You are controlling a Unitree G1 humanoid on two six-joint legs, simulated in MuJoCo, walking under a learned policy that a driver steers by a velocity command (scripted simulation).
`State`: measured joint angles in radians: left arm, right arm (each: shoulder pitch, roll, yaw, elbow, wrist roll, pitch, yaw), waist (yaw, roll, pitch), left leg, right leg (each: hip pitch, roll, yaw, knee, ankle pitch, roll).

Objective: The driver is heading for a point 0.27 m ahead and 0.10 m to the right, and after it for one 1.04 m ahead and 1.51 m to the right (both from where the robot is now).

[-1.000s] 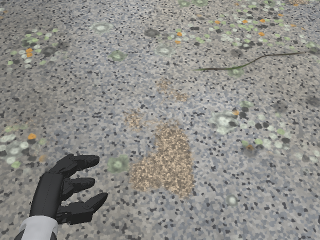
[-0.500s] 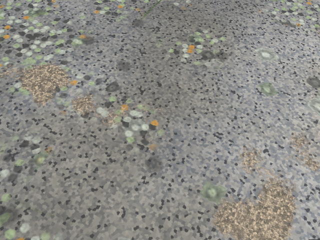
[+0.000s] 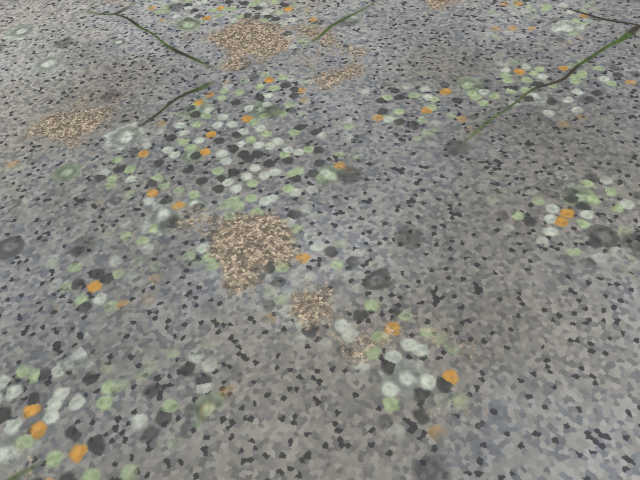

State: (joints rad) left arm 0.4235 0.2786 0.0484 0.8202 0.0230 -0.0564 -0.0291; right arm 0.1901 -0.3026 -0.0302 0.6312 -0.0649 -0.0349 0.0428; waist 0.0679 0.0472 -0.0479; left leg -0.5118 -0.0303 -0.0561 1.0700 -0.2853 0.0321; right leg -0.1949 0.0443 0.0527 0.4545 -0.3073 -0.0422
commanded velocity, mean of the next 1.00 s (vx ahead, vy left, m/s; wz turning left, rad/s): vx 0.97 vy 0.00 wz -0.82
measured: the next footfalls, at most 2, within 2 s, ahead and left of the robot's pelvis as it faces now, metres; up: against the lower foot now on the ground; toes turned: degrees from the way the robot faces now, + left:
left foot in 0.22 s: +0.30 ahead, +0.12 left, +0.00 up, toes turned -11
right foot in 0.66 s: +0.64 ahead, -0.21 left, +0.00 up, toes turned -37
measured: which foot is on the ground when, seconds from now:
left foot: up 0.00-0.20, down 0.22-0.66, up 0.68-1.00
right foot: down 0.00-0.22, up 0.24-0.64, down 0.66-1.00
